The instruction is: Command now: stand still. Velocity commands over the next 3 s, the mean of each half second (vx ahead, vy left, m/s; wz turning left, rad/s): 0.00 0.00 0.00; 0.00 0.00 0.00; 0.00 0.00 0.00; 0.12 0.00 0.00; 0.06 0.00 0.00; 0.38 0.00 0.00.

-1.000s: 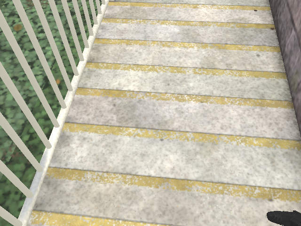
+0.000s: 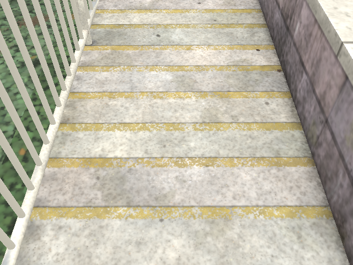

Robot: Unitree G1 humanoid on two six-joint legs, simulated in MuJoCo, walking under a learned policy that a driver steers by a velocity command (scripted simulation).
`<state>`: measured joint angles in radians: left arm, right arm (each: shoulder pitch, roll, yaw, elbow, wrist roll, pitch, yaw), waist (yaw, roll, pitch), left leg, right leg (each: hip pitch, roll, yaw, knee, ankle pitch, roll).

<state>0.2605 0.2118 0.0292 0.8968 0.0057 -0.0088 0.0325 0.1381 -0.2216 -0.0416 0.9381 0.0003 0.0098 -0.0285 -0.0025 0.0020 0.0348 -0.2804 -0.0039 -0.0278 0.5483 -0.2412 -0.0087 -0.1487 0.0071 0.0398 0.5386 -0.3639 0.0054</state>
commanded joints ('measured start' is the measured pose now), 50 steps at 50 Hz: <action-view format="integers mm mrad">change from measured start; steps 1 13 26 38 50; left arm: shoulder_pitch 41 74 119 154 179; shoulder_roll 99 82 58 43 33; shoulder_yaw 22 11 -1 -7 -10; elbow -12 79 145 176 190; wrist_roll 0 0 -2 -4 -5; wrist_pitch -10 -13 -15 -15 -15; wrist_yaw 4 8 9 9 9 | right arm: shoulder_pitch -11 -3 31 63 89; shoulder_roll -104 -93 -79 -67 -59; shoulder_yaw -23 -21 -12 -3 3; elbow -14 84 140 159 164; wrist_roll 1 1 1 3 4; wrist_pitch -5 1 3 2 1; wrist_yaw -7 -13 -17 -19 -20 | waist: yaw -2 -5 -6 -4 -2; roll -7 -5 -4 -4 -3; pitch -32 0 21 26 28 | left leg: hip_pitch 129 124 112 106 103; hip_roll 35 27 21 19 18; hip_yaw -37 -31 -28 -27 -26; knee -60 -94 -111 -113 -110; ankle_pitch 236 166 127 132 147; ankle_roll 36 30 28 29 30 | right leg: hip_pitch -106 -115 -128 -129 -129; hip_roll -31 -23 -19 -16 -15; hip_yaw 24 9 0 -6 -11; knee -112 -149 -169 -173 -171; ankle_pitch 236 164 127 132 143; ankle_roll -14 -14 -17 -18 -18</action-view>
